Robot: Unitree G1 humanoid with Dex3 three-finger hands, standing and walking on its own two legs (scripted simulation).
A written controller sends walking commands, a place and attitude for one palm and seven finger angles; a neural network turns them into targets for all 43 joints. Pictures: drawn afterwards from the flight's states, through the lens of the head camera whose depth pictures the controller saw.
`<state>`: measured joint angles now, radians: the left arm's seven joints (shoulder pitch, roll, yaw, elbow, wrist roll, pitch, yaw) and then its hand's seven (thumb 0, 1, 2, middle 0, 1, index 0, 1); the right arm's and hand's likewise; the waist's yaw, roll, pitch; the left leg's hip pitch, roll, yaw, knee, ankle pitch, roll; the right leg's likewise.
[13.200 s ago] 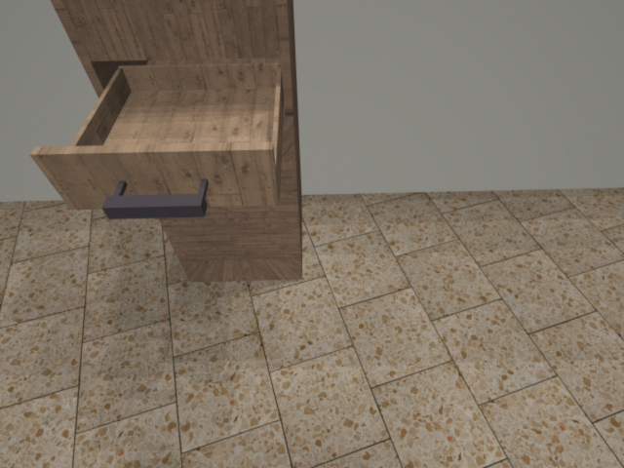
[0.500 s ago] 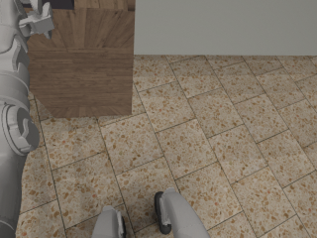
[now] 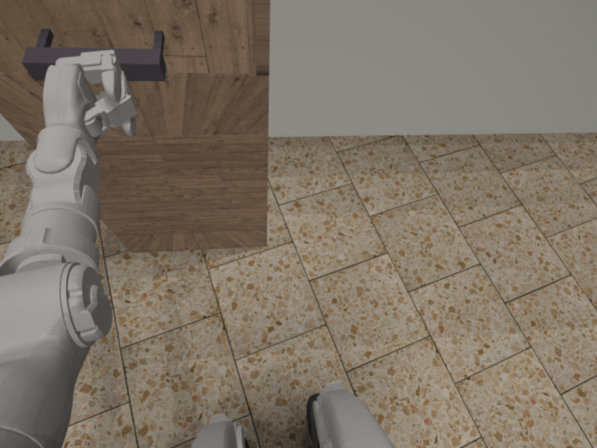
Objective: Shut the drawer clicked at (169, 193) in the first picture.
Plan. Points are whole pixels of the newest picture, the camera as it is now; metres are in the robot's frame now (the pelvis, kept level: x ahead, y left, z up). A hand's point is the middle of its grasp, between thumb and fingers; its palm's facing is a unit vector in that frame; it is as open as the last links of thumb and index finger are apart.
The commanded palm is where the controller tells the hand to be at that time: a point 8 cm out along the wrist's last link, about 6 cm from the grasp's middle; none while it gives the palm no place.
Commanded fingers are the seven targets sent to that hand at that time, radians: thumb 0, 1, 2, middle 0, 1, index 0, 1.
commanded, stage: draw the hand back to the body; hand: left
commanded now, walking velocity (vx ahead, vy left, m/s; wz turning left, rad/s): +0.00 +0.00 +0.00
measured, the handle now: (101, 51) +0.63 +0.18 +0.09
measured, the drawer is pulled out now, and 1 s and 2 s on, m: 0.00 0.00 0.00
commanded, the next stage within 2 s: step back with the hand held close in 1.32 s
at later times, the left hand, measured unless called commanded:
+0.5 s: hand (33, 202) +0.37 +0.20 +0.15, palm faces +0.00 -1.00 -0.08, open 3.3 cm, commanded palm +0.33 +0.24 +0.16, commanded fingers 0.00 0.90 0.90 -1.40 -1.60 -1.40 -1.60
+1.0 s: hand out of the picture +0.22 +0.24 +0.21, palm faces +0.38 -0.87 -0.30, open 3.3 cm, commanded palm +0.17 +0.28 +0.22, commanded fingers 0.00 0.90 0.90 -1.40 -1.60 -1.40 -1.60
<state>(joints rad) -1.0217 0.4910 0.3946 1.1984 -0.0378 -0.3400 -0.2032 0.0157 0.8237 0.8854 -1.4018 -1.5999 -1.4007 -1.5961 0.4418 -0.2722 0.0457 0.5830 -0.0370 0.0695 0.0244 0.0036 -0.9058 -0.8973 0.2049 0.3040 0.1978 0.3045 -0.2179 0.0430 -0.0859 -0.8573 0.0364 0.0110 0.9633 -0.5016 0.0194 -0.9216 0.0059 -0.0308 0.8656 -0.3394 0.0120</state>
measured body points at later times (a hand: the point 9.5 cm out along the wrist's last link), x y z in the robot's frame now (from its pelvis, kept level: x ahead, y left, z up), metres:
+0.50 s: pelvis +0.02 +0.00 +0.04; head +0.04 +0.00 +0.49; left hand +0.37 +0.25 +0.15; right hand +0.17 -0.25 -0.05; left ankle -0.04 +0.10 -0.68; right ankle +0.03 -0.13 -0.68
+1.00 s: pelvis +0.01 +0.00 +0.06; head -0.01 -0.02 +0.51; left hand +0.20 +0.28 +0.22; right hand +0.20 -0.20 -0.03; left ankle -0.04 +0.10 -0.68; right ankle +0.03 -0.13 -0.68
